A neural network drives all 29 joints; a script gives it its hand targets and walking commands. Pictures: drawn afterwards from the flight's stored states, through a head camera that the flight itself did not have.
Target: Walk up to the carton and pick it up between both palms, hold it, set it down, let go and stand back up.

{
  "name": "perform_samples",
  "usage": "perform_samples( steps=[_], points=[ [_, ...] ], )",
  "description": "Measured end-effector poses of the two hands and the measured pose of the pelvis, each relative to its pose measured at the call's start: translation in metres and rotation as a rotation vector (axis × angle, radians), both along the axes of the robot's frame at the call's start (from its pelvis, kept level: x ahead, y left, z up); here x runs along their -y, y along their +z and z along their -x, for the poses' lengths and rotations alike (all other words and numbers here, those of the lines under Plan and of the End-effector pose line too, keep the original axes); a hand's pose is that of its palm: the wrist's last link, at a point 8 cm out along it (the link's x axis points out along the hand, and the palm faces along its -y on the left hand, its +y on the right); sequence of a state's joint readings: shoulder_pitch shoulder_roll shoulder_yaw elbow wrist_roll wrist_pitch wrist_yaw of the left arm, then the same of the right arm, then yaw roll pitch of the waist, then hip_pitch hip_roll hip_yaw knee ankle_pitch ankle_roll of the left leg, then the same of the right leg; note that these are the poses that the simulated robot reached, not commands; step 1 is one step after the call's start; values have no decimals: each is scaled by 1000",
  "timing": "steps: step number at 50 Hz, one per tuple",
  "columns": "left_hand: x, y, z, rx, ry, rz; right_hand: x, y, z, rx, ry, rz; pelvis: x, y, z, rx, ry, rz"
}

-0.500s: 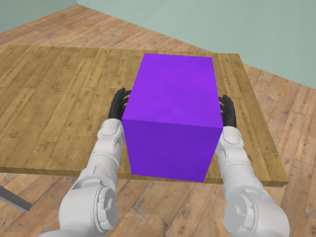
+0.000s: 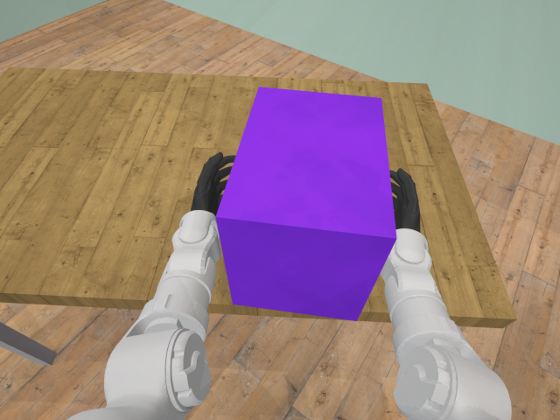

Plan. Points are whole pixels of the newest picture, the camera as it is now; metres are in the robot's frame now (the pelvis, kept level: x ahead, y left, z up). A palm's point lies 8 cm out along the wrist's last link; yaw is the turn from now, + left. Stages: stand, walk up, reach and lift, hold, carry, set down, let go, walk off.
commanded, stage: set down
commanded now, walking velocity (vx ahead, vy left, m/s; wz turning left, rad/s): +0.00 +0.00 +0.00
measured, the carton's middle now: (306, 201) +0.45 -0.01 +0.04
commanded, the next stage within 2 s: none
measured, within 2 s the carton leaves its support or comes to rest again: neither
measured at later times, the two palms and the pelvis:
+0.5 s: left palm (207, 210) +0.41 +0.15 +0.06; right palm (403, 228) +0.39 -0.15 +0.05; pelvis +0.00 +0.00 +0.00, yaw +0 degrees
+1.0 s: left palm (209, 211) +0.42 +0.14 +0.05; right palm (399, 236) +0.39 -0.15 +0.03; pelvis -0.01 +0.01 +0.00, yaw +0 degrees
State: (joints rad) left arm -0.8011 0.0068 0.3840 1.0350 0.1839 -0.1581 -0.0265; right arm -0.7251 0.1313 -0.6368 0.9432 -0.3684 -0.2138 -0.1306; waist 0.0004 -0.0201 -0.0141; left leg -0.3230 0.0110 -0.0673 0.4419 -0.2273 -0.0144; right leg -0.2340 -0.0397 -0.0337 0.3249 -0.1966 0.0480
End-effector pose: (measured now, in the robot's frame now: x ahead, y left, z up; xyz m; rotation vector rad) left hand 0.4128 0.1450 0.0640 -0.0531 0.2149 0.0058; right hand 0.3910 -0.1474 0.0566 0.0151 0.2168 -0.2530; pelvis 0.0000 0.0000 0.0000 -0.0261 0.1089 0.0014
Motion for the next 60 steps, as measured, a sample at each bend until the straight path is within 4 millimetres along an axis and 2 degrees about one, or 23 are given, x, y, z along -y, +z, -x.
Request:
perform_samples(
  steps=[37,43,49,60],
  points=[
    [-1,-14,4,-35,3,-44,1,-8,5,31,6,27,0,0,3,1,0,0],
    [-1,-13,2,-37,-19,-149,2,-19,5,-29,20,14,-2,-1,4,-47,-2,4],
    [0,-17,-3,-50,-31,-149,1,-27,4,-60,6,-11,-6,-4,6,-119,-5,10],
    [-4,-17,0,-35,-41,-146,1,-27,7,-71,16,-3,-12,-7,14,-153,-8,21]
  ],
)
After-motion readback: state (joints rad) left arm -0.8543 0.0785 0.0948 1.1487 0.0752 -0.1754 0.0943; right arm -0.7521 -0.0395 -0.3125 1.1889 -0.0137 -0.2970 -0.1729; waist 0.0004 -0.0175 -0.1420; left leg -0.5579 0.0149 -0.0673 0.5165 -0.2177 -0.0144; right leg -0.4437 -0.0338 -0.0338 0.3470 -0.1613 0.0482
